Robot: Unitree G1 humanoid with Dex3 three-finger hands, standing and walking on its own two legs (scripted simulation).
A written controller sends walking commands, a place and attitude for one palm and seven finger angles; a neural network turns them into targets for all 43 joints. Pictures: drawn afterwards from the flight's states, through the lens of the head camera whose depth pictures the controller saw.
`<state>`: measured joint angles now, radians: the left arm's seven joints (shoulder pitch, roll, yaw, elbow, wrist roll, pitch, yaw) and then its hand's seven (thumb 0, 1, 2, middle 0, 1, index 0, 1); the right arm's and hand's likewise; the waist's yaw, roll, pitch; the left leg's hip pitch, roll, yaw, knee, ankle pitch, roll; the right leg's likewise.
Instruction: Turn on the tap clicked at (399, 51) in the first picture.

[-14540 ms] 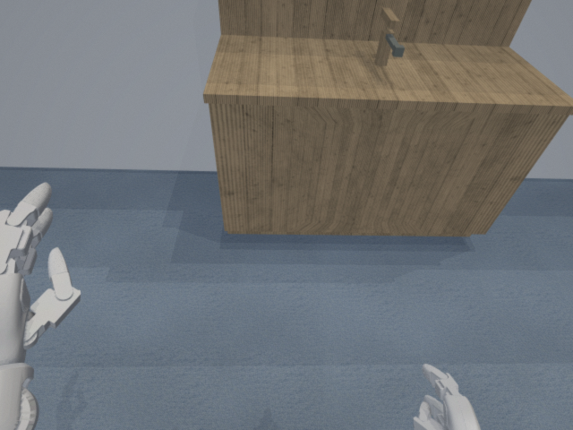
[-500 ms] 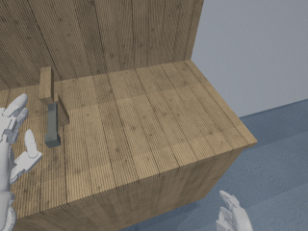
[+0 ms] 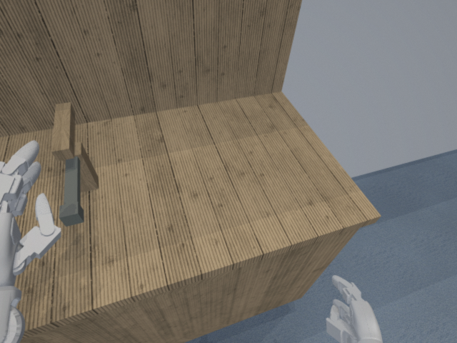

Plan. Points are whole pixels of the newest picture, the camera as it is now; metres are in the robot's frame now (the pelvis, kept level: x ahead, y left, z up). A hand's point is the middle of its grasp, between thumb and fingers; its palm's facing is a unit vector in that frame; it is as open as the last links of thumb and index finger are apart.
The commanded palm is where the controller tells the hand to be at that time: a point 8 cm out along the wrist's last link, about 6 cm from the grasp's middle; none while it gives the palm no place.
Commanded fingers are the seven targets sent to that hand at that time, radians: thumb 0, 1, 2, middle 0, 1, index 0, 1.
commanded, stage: look again from close up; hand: left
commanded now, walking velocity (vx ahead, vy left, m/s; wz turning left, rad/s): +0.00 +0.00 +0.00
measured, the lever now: (72, 214) +0.29 +0.29 +0.06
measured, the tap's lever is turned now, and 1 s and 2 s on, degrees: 0 0 0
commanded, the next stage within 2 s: come to a stop and stand still in 0.34 s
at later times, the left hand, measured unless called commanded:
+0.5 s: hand (20, 241) +0.20 +0.29 +0.15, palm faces +0.38 -0.84 -0.38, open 7.4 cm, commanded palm +0.14 +0.30 +0.17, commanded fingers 0.00 0.90 0.90 -0.20 -0.30 -0.20 -0.30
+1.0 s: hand (16, 196) +0.23 +0.28 +0.20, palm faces +0.41 -0.81 -0.41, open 7.4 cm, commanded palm +0.15 +0.31 +0.17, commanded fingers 0.00 0.90 0.90 -0.20 -0.30 -0.20 -0.30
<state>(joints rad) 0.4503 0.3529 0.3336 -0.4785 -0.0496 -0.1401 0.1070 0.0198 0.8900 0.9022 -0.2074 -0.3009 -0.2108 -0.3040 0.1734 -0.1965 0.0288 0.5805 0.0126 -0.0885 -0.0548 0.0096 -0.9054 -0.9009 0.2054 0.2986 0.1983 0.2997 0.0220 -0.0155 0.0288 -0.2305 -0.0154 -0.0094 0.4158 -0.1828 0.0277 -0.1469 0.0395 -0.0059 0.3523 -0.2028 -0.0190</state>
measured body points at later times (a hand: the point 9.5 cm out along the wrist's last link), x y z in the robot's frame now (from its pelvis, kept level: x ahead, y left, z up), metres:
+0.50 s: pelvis -0.02 +0.02 +0.00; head +0.00 +0.06 +0.44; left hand +0.17 +0.33 +0.17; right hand +0.15 -0.20 -0.07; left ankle +0.02 +0.10 -0.74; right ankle -0.01 -0.11 -0.74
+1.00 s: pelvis +0.00 +0.02 -0.01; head +0.05 +0.05 +0.44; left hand +0.20 +0.33 +0.22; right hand +0.17 -0.20 -0.08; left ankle +0.02 +0.10 -0.74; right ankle -0.01 -0.11 -0.74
